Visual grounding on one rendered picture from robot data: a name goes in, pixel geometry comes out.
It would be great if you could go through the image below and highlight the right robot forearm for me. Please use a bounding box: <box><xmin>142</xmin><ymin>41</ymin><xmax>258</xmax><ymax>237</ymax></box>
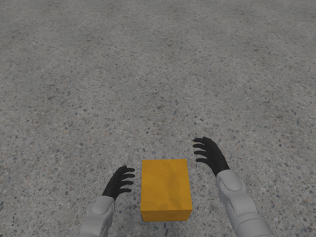
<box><xmin>215</xmin><ymin>169</ymin><xmax>277</xmax><ymax>237</ymax></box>

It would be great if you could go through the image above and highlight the left robot forearm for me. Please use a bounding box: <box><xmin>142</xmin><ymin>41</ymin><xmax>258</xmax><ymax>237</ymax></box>
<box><xmin>75</xmin><ymin>195</ymin><xmax>115</xmax><ymax>237</ymax></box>

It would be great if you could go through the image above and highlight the carton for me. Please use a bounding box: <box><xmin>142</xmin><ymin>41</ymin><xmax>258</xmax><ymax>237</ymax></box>
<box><xmin>140</xmin><ymin>159</ymin><xmax>193</xmax><ymax>222</ymax></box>

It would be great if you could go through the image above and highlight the left robot hand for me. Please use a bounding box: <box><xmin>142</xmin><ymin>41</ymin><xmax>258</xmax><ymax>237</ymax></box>
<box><xmin>102</xmin><ymin>165</ymin><xmax>135</xmax><ymax>201</ymax></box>

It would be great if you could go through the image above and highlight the right robot hand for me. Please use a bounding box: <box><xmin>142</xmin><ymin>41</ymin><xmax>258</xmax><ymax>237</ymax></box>
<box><xmin>193</xmin><ymin>137</ymin><xmax>230</xmax><ymax>177</ymax></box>

